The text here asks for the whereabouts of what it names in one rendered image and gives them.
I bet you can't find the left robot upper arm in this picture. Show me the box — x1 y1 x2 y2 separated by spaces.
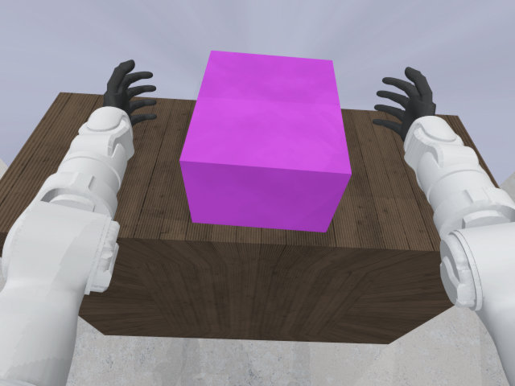
0 201 120 386

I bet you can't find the right robot forearm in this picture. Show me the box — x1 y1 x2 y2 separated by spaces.
404 116 515 239

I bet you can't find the pedestal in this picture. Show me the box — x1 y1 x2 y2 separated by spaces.
0 92 500 344

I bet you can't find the left robot hand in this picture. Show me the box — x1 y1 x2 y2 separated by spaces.
102 60 157 127

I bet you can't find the right robot upper arm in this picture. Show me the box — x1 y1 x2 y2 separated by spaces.
440 222 515 386

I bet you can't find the carton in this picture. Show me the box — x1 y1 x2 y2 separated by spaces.
179 51 352 232

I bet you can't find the left robot forearm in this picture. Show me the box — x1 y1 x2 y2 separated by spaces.
2 106 134 281

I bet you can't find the right robot hand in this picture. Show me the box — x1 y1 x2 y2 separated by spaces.
373 67 436 142

